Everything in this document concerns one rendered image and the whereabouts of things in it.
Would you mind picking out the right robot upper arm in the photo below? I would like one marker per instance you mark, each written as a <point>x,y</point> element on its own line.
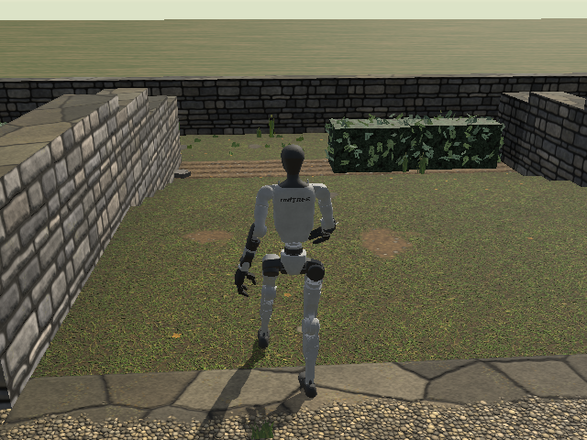
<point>325,205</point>

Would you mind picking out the robot foot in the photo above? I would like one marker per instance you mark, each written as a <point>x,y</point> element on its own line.
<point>310,389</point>
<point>263,340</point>

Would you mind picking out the robot right forearm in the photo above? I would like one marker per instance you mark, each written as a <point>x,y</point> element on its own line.
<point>326,233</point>

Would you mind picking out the left robot upper arm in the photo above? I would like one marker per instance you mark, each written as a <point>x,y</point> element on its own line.
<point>264,194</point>

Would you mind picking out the robot left hand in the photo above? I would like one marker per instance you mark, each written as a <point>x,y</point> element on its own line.
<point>239,279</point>

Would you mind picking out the robot left forearm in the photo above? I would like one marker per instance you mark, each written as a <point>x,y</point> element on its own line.
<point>249,250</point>

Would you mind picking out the robot right foot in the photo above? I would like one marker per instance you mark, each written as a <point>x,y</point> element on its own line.
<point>310,389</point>

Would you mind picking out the robot left foot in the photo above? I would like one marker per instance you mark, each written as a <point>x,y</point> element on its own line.
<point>263,340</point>

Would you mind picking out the robot right hand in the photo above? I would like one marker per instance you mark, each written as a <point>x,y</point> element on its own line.
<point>317,233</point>

